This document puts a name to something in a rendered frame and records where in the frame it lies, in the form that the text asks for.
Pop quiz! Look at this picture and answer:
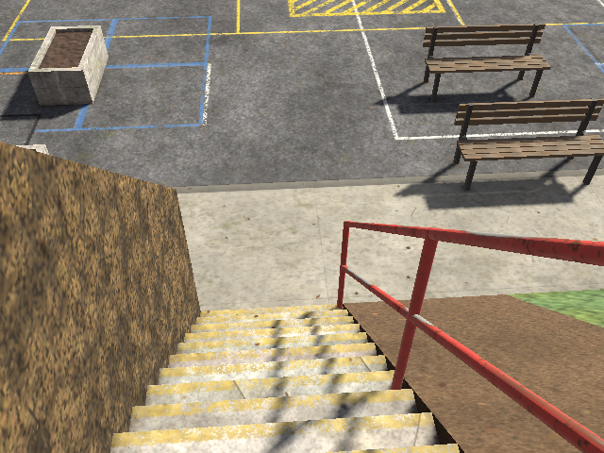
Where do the stairs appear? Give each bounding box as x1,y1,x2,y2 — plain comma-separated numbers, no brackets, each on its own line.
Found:
110,304,460,453

